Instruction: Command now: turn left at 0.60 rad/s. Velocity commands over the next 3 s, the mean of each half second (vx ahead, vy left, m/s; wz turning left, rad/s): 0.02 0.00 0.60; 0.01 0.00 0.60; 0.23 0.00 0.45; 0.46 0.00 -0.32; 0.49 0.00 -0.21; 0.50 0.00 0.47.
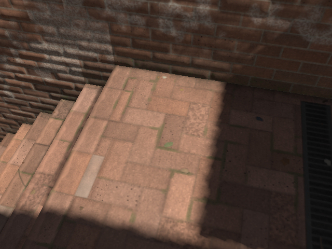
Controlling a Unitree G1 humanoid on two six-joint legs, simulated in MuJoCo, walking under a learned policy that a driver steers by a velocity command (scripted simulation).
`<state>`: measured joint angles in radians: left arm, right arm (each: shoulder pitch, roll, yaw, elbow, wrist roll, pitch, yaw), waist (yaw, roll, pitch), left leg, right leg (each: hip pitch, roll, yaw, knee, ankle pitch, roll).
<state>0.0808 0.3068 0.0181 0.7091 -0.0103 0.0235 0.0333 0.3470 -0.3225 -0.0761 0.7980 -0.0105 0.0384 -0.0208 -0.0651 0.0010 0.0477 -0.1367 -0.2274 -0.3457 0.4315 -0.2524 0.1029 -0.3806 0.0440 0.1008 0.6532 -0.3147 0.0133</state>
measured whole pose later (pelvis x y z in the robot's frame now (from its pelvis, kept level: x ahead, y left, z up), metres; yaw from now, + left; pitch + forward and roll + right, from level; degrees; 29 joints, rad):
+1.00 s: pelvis +0.03 +0.03 +0.00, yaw +34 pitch +2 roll +0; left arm 0.12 0.28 0.03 0.71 0.01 0.05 0.04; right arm 0.32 -0.28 -0.06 0.85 -0.04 0.05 0.00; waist -0.06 0.01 0.05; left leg -0.23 -0.20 -0.25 0.44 -0.21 0.09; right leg -0.50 0.01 0.09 0.88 -0.37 0.04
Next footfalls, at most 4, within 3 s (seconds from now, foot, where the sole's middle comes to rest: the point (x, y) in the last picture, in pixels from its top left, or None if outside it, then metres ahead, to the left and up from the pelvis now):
0.04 right None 0.08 -0.12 -0.78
0.50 left None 0.02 0.10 -0.78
1.12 right None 0.15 -0.03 -0.78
1.60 left None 0.12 0.25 -0.78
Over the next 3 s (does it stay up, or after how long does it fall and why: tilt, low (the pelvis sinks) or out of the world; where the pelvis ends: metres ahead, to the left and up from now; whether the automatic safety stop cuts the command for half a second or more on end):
stays up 0.68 0.43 -0.01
